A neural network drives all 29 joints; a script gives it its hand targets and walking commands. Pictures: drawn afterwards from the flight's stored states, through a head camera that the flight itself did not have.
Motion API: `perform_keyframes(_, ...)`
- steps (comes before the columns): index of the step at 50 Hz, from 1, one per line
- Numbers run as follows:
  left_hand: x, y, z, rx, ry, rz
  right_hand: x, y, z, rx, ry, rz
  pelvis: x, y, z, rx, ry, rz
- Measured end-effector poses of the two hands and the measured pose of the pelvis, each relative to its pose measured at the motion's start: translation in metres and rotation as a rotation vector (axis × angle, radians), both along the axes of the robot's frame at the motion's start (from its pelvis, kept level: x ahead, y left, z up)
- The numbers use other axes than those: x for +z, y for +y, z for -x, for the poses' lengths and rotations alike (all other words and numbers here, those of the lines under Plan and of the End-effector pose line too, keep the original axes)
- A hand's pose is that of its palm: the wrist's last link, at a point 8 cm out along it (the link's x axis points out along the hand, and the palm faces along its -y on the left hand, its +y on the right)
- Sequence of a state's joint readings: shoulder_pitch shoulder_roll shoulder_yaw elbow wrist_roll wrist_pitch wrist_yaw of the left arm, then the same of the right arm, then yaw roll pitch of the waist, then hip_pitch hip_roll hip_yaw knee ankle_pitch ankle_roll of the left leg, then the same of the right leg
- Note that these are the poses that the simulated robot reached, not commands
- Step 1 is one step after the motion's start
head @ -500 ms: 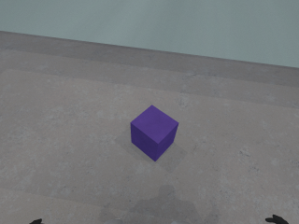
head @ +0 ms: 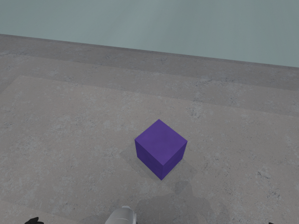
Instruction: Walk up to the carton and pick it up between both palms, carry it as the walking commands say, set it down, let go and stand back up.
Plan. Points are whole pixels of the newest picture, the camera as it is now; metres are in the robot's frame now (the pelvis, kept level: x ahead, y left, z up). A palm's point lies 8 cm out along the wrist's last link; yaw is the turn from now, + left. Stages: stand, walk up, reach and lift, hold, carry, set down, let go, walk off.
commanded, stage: walk up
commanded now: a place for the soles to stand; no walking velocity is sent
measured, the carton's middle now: (160, 149) +0.64 +0.00 -0.63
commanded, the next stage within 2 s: none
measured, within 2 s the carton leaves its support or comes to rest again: neither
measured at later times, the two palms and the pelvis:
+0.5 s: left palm (46, 197) +0.18 +0.33 -0.08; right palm (276, 218) +0.18 -0.32 -0.10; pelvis +0.06 +0.00 +0.00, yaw +0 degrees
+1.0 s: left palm (15, 207) +0.14 +0.39 -0.06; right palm (281, 199) +0.22 -0.32 -0.06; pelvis +0.09 +0.03 +0.01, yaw -7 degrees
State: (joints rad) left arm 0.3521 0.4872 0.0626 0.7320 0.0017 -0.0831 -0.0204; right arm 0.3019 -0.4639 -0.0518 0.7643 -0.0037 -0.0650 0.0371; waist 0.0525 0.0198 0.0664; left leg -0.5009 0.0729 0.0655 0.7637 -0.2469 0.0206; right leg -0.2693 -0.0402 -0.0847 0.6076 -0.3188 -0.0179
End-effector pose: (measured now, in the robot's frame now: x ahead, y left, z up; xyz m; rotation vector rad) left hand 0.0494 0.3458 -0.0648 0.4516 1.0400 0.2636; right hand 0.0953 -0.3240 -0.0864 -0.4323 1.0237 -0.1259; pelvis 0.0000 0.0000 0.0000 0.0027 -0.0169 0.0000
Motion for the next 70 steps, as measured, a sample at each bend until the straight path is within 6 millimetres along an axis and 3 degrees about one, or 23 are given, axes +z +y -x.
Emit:
perform_keyframes(5,-0.033,0.003,-0.007,0.028,0.068,0.035,-0.003,0.011,-0.049,0.017,-0.065,0.032,-0.015,0.012,-0.021,0.003,-0.006,-0.004)
perform_keyframes(12,-0.046,-0.015,-0.045,-0.004,0.057,0.055,-0.004,0.008,-0.075,-0.016,-0.086,0.030,-0.018,0.007,-0.036,0.005,-0.013,0.010)
perform_keyframes(25,-0.015,-0.020,-0.128,-0.025,-0.033,0.033,-0.011,0.007,-0.086,-0.088,0.006,-0.030,0.001,-0.001,-0.063,0.005,-0.011,0.002)
perform_keyframes(31,-0.007,-0.025,-0.150,-0.025,-0.039,0.044,-0.007,0.003,-0.084,-0.114,0.044,-0.027,0.009,-0.002,-0.069,0.006,-0.018,0.000)
perform_keyframes(37,-0.008,-0.030,-0.151,-0.013,-0.009,0.067,-0.002,0.001,-0.080,-0.129,0.076,-0.020,0.016,-0.002,-0.072,0.005,-0.021,0.002)
perform_keyframes(43,-0.012,-0.026,-0.138,0.002,0.022,0.063,0.003,0.001,-0.085,-0.127,0.064,-0.025,0.017,0.001,-0.075,-0.021,-0.011,0.002)
perform_keyframes(48,-0.003,0.020,-0.100,0.013,0.127,-0.058,0.024,-0.002,-0.117,-0.130,-0.081,-0.028,0.014,0.022,-0.083,-0.096,0.010,0.006)
perform_keyframes(53,0.010,0.081,-0.096,-0.012,0.183,-0.168,0.028,0.013,-0.142,-0.136,-0.138,-0.009,0.003,0.055,-0.099,-0.139,0.016,0.001)
perform_keyframes(56,0.009,0.119,-0.116,-0.047,0.190,-0.222,0.024,0.034,-0.155,-0.143,-0.174,0.009,-0.010,0.082,-0.113,-0.165,0.018,-0.003)
perform_keyframes(59,0.002,0.141,-0.156,-0.092,0.158,-0.251,0.011,0.056,-0.144,-0.172,-0.174,0.025,-0.020,0.106,-0.124,-0.198,0.007,-0.008)
perform_keyframes(66,0.007,0.127,-0.258,-0.243,0.074,-0.196,-0.009,0.101,-0.081,-0.334,-0.058,-0.033,-0.010,0.128,-0.160,-0.289,-0.001,-0.006)
perform_keyframes(70,0.010,0.137,-0.295,-0.299,0.029,-0.249,-0.025,0.114,-0.068,-0.403,-0.007,-0.033,-0.021,0.137,-0.183,-0.326,0.007,-0.001)
